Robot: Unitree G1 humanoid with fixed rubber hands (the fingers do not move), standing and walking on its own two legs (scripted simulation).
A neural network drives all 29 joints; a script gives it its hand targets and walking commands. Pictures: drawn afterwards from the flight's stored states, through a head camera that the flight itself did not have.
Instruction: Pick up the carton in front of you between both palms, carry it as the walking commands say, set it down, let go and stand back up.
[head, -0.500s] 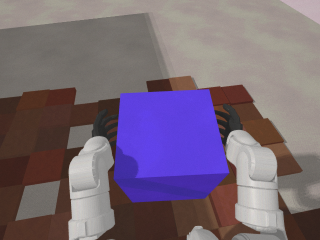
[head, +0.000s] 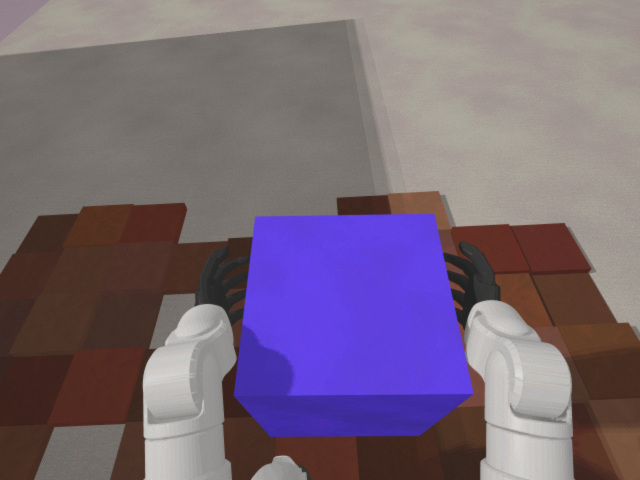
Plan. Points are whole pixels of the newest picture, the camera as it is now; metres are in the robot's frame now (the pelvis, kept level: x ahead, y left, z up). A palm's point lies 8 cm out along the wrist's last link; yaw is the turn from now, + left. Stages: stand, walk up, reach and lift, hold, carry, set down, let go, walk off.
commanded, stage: carry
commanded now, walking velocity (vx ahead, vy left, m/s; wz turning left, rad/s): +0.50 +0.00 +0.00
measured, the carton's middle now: (344, 335) +0.30 +0.01 +0.01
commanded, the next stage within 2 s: none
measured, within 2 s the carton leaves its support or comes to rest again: neither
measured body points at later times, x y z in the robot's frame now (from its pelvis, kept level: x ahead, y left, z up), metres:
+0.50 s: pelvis +0.33 +0.06 -0.02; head +0.35 +0.07 +0.43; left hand +0.68 +0.20 +0.07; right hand +0.67 -0.11 +0.08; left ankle +0.24 +0.11 -0.76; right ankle +0.47 -0.09 -0.70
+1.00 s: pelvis +0.68 +0.06 -0.03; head +0.69 +0.07 +0.42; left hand +1.02 +0.21 +0.08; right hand +1.01 -0.10 +0.08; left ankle +0.78 +0.15 -0.76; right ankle +0.58 -0.05 -0.75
